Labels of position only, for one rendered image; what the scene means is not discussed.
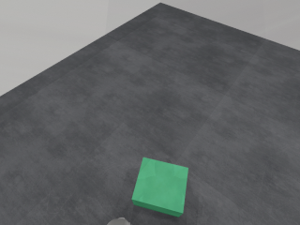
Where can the carton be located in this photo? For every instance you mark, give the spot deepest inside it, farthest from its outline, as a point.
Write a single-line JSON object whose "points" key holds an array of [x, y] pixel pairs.
{"points": [[161, 187]]}

